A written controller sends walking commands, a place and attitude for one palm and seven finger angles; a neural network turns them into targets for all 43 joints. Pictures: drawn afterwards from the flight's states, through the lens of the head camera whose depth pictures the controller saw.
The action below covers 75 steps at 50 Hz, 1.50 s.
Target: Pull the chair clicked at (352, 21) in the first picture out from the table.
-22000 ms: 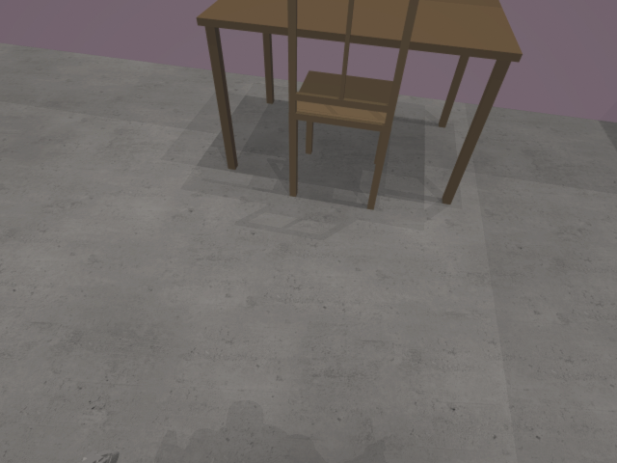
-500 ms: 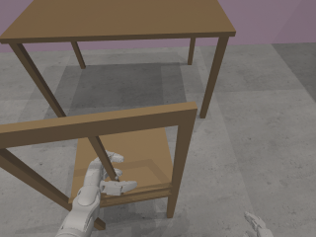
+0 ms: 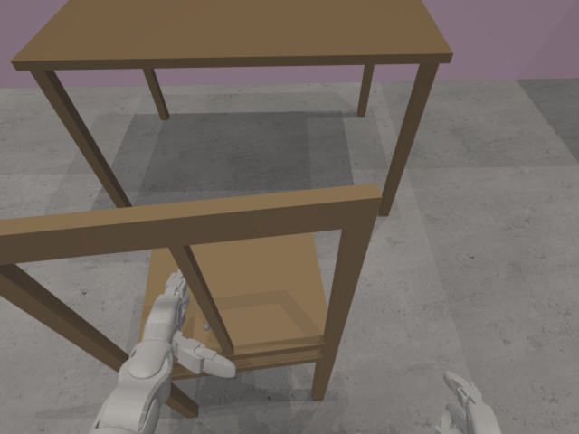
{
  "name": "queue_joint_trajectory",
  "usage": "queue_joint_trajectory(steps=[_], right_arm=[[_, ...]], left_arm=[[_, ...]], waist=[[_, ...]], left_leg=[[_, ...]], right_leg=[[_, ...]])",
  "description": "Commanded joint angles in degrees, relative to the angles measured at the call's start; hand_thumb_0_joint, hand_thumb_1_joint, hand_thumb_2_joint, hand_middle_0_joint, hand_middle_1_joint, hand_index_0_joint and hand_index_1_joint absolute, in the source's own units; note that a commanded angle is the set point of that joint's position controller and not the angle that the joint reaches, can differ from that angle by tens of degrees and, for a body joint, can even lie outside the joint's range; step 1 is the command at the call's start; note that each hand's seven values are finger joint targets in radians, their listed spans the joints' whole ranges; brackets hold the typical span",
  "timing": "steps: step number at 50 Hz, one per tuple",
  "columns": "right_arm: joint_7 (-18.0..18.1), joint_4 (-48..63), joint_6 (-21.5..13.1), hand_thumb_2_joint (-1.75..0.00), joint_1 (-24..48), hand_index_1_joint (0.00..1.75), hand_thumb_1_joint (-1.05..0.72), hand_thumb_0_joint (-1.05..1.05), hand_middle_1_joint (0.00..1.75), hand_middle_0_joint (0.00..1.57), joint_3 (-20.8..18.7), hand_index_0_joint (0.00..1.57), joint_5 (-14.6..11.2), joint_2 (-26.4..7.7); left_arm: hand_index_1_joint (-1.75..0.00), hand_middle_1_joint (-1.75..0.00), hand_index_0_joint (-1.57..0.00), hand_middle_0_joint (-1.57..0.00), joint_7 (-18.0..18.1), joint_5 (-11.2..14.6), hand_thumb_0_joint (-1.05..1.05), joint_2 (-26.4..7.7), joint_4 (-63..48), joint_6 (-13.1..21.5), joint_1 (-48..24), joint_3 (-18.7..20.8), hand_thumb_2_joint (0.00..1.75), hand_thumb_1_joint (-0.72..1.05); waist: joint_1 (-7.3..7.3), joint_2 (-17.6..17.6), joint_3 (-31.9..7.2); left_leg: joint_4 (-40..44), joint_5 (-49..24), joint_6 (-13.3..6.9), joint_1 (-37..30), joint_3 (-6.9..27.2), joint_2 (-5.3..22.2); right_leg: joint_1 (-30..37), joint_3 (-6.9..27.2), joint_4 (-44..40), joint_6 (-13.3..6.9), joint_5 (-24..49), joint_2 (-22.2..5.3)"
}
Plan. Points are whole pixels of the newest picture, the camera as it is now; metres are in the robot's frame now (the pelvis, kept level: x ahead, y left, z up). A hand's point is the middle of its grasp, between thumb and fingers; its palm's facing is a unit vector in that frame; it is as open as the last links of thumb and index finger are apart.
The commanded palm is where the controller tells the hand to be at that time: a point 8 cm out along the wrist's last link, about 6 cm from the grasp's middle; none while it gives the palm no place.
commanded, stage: draw the fingers out of the gap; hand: left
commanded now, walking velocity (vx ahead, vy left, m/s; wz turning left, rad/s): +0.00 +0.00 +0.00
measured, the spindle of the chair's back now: (210, 311) +0.30 +0.12 -0.01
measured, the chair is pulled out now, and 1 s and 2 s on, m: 0.62 0.62 0.61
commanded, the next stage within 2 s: draw the hand back to the body in 0.78 s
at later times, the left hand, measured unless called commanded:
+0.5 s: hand (196, 389) +0.20 +0.13 -0.03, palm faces -0.03 -0.99 -0.16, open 17.5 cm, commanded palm +0.17 +0.18 -0.01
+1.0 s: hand (188, 427) +0.15 +0.13 -0.01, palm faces +0.07 -1.00 -0.05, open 17.5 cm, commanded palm +0.11 +0.19 +0.01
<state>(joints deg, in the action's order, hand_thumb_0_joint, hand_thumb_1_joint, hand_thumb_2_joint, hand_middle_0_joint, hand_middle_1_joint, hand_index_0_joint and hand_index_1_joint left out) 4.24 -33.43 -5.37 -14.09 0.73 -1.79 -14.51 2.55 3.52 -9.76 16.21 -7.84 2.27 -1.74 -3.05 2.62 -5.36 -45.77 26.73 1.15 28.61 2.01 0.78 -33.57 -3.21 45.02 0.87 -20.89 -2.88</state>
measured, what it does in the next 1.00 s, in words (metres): stands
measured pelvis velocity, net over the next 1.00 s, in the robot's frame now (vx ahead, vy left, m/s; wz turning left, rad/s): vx -0.01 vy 0.00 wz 0.02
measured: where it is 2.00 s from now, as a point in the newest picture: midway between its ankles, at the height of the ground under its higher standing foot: outside the picture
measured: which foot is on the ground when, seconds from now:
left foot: down 0.00-1.00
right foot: down 0.00-1.00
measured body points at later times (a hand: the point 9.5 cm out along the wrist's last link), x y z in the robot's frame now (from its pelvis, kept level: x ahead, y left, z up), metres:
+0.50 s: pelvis +0.00 +0.00 -0.01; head +0.04 +0.00 +0.44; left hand +0.19 +0.18 -0.02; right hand +0.17 -0.24 -0.09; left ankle -0.04 +0.13 -0.71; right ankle +0.01 -0.13 -0.71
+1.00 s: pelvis -0.01 +0.00 -0.03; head +0.02 +0.00 +0.42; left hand +0.14 +0.18 +0.00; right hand +0.18 -0.23 -0.09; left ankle -0.04 +0.13 -0.71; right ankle +0.01 -0.13 -0.71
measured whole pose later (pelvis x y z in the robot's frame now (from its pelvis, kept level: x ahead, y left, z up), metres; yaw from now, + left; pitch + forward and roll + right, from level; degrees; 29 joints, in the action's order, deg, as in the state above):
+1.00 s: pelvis -0.01 +0.00 -0.03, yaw +1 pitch +12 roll -1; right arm 5.8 -26.2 -8.0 -14.8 0.3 -2.2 -12.2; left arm 3.1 6.0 -8.9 -18.7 -1.7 40.3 -6.6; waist -1.6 2.4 -9.0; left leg -57.9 31.9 1.3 37.5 3.7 0.6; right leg -41.4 -4.5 55.7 0.8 -25.6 -3.4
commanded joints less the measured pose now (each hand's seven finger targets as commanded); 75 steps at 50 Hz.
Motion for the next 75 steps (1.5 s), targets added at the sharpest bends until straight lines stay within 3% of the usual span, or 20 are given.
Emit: queue_joint_trajectory(steps=[1,2,6,8,15,19,26,33,45,46,47,50,55,58,62,70,71,72,73,75], right_arm=[[0.6,7.8,-2.3,-0.90,1.3,0.30,-0.90,0.00,0.30,0.20,-3.1,0.20,0.1,-7.8],[0.4,8.7,-2.3,-0.90,1.6,0.30,-0.90,0.00,0.30,0.20,-3.1,0.20,0.2,-7.3],[0.2,10.7,-2.6,-0.90,2.4,0.30,-0.90,0.00,0.30,0.20,-3.0,0.20,-0.1,-7.0],[0.3,11.2,-2.9,-0.90,2.3,0.30,-0.90,0.00,0.30,0.20,-3.1,0.20,-0.1,-6.9],[1.0,12.1,-4.3,-0.90,2.3,0.30,-0.90,0.00,0.30,0.20,-3.0,0.20,0.1,-7.0],[1.1,12.7,-5.1,-0.90,2.2,0.30,-0.90,0.00,0.30,0.20,-2.7,0.20,0.0,-6.6],[1.2,14.5,-4.5,-0.90,3.3,0.30,-0.90,0.00,0.30,0.20,-2.6,0.20,0.2,-5.6],[1.4,16.8,-3.8,-0.90,3.8,0.30,-0.90,0.00,0.30,0.20,-2.4,0.20,0.1,-5.1],[2.4,17.9,-3.8,-0.90,4.5,0.30,-0.90,0.00,0.30,0.20,-3.1,0.20,-0.3,-4.3],[2.2,17.5,-5.3,-0.90,3.3,0.30,-0.90,0.00,0.30,0.20,-2.7,0.20,-0.2,-3.5],[2.1,15.7,-6.1,-0.90,3.8,0.30,-0.90,0.00,0.30,0.20,-3.3,0.20,-0.4,-3.7],[1.3,14.1,-7.4,-0.90,3.8,0.30,-0.90,0.00,0.30,0.20,-4.0,0.20,-0.5,-3.3],[-1.0,11.9,-7.5,-0.90,6.2,0.30,-0.90,0.00,0.30,0.20,-5.1,0.20,-1.0,-3.0],[-0.9,14.8,-6.1,-0.90,7.3,0.30,-0.90,0.00,0.30,0.20,-4.9,0.20,-1.9,-3.4],[1.0,15.1,-5.0,-0.90,7.7,0.30,-0.90,0.00,0.30,0.20,-4.3,0.20,-2.6,-3.0],[1.9,11.9,-7.8,-0.90,7.5,0.30,-0.90,0.00,0.30,0.20,-3.9,0.20,-2.9,-3.3],[3.0,13.5,-5.6,-0.90,6.4,0.30,-0.90,0.00,0.30,0.20,-4.0,0.20,-1.7,-2.7],[3.2,14.9,-5.0,-0.90,6.3,0.30,-0.90,0.00,0.30,0.20,-3.2,0.20,-1.4,-1.9],[3.3,13.9,-4.3,-0.90,6.5,0.30,-0.90,0.00,0.30,0.20,-3.0,0.20,-1.3,-1.6],[3.8,13.3,-3.3,-0.90,7.4,0.30,-0.90,0.00,0.30,0.20,-2.8,0.20,-1.0,-2.3]], left_arm=[[0.00,0.00,0.00,0.00,0.3,-0.3,0.00,-8.5,-10.0,2.4,-6.5,5.7,0.20,-0.55],[0.00,0.00,0.00,0.00,0.0,-0.4,0.00,-5.8,-11.5,2.5,-3.3,3.7,0.20,-0.55],[0.00,0.00,0.00,0.00,0.0,-0.2,0.00,-5.3,-17.9,2.9,2.3,2.3,0.20,-0.55],[0.00,0.00,0.00,0.00,0.3,0.0,0.00,-6.1,-20.6,3.1,5.7,2.9,0.20,-0.55],[0.00,0.00,0.00,0.00,0.7,-0.5,0.00,-6.0,-28.7,3.3,11.2,0.6,0.20,-0.55],[0.00,0.00,0.00,0.00,0.8,-1.2,0.00,-3.3,-32.6,3.2,14.6,-3.5,0.20,-0.55],[0.00,0.00,0.00,0.00,2.0,-2.6,0.00,-4.2,-35.7,1.2,24.3,-2.6,0.20,-0.55],[0.00,0.00,0.00,0.00,2.4,-3.4,0.00,-2.5,-40.9,0.7,29.1,-5.7,0.20,-0.55],[0.00,0.00,0.00,0.00,1.8,-3.6,0.00,-4.4,-44.4,0.8,39.5,-3.8,0.20,-0.55],[0.00,0.00,0.00,0.00,1.1,3.8,0.00,1.8,-53.2,8.6,34.6,-4.2,0.20,-0.55],[0.00,0.00,0.00,0.00,0.7,3.7,0.00,-1.4,-49.2,12.2,37.9,-1.5,0.20,-0.55],[0.00,0.00,0.00,0.00,-0.4,5.0,0.00,-3.8,-50.9,20.6,38.3,2.0,0.20,-0.55],[0.00,0.00,0.00,0.00,-5.8,5.1,0.00,-4.1,-45.9,33.1,38.3,2.4,0.20,-0.55],[0.00,0.00,0.00,0.00,-8.7,7.0,0.00,-5.3,-47.4,30.2,40.7,4.2,0.20,-0.55],[0.00,0.00,0.00,0.00,-8.4,10.3,0.00,-8.7,-52.0,25.1,38.7,10.4,0.20,-0.55],[-0.04,-0.04,-0.02,-0.02,-10.3,12.4,0.00,-9.3,-49.9,23.3,38.0,13.2,0.29,-0.37],[-0.05,-0.05,-0.03,-0.03,-1.9,3.0,0.00,-19.2,-51.0,17.6,41.4,16.9,0.31,-0.33],[-0.05,-0.05,-0.04,-0.04,1.1,2.3,0.00,-13.4,-55.0,15.0,41.7,13.3,0.32,-0.30],[-0.06,-0.06,-0.04,-0.04,3.1,1.4,0.00,-12.1,-53.2,13.0,41.9,12.4,0.34,-0.26],[-0.08,-0.08,-0.05,-0.05,5.4,0.8,0.00,-13.8,-53.7,10.8,39.8,13.7,0.37,-0.19]], waist=[[0.08,-4.2,-11.4],[0.68,-3.9,-12.7],[0.99,-1.6,-13.0],[0.86,-3.4,-13.1],[-0.19,-2.1,-10.9],[-0.90,-1.1,-10.6],[0.76,-2.6,-10.2],[0.18,-2.9,-8.2],[1.45,-2.1,-8.4],[0.76,-4.7,-7.5],[1.76,-4.1,-8.6],[2.61,0.0,-9.3],[2.10,-1.8,-7.7],[2.82,-0.8,-10.2],[2.87,-2.5,-10.4],[2.25,-2.1,-7.3],[6.84,1.2,-10.0],[4.81,1.9,-6.7],[4.70,1.8,-4.2],[4.61,-0.6,-3.5]], left_leg=[[5.2,-20.8,-1.5,-0.5,-1.4,0.0],[5.1,-21.1,-1.6,-0.6,-1.8,-0.2],[4.6,-22.1,-1.5,-0.8,-1.7,0.0],[4.1,-21.8,-1.5,-0.1,-1.6,-0.1],[2.4,-20.0,-1.7,0.5,-0.5,-0.3],[1.5,-20.0,-1.6,-0.3,0.3,-0.3],[0.9,-18.0,-1.5,2.7,0.3,-0.7],[-0.3,-14.1,-1.8,4.6,0.5,-0.9],[-1.9,-12.7,-2.0,7.3,0.3,-1.3],[-4.1,-13.8,-1.5,8.3,0.3,-2.0],[-4.8,-12.9,-1.4,8.7,0.0,-2.0],[-5.6,-13.4,-0.9,9.7,0.1,-1.9],[-9.3,-9.4,-0.8,14.9,-0.1,-1.2],[-6.6,-6.1,-1.2,12.9,-0.6,-1.3],[-4.8,-6.5,-1.7,11.0,-0.3,-1.2],[-1.1,-11.8,-1.6,5.2,0.4,-0.7],[3.3,-13.3,-0.7,2.1,-0.2,0.9],[4.7,-13.6,-0.5,1.0,-0.3,0.6],[5.6,-14.5,-0.5,0.0,-0.4,0.8],[7.0,-15.7,-0.7,-2.3,-0.4,1.0]], right_leg=[[11.2,-1.2,-3.8,-1.1,18.7,0.1],[11.8,-1.0,-3.6,-1.1,19.0,0.0],[11.9,-1.2,-3.1,-1.3,19.2,-0.2],[12.2,-1.1,-2.9,-1.2,19.6,-0.1],[8.2,-1.7,-2.0,-1.2,15.9,0.0],[5.2,-2.2,-1.0,-1.1,13.9,0.0],[5.7,-2.3,0.1,-1.4,12.3,0.0],[2.7,-2.3,0.6,-1.2,8.2,0.2],[2.6,-1.7,1.1,-1.5,6.8,0.3],[0.0,-3.2,2.5,-1.4,8.9,1.0],[0.0,-2.6,3.1,-1.5,8.0,1.1],[-0.8,-2.3,5.1,-1.9,7.4,1.1],[-5.3,-0.9,8.0,-1.8,3.3,1.2],[-1.3,-0.3,5.3,-1.5,-0.4,0.8],[2.6,0.0,2.1,-1.0,-0.6,0.7],[6.4,-1.1,-1.6,-0.9,7.1,0.8],[12.6,1.5,-3.4,-2.4,8.1,-0.9],[13.0,0.3,-4.5,-2.2,9.5,-1.2],[13.5,-0.4,-5.2,-2.2,10.3,-1.1],[16.2,-0.4,-7.5,-2.2,12.1,-0.9]])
